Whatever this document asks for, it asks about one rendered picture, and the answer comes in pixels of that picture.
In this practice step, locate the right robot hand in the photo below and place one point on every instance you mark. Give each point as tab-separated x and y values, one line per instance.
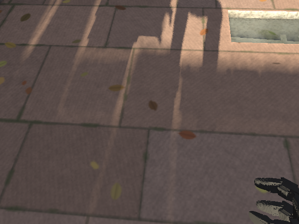
285	211

